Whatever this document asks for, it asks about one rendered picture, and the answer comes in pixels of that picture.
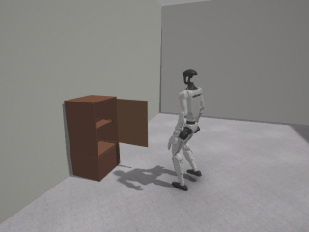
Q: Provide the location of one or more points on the robot left thigh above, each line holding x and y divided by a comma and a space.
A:
184, 133

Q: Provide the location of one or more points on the left robot forearm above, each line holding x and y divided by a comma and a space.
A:
179, 125

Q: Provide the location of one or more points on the right robot foot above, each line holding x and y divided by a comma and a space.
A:
196, 173

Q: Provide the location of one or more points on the left robot upper arm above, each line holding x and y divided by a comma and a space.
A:
183, 102

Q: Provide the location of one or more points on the right robot upper arm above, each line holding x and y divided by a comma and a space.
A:
202, 106

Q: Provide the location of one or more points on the right robot forearm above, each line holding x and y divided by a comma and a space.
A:
197, 118

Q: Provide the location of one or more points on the cupboard door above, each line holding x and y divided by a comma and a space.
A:
132, 116

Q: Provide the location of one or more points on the left robot hand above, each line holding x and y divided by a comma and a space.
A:
173, 140

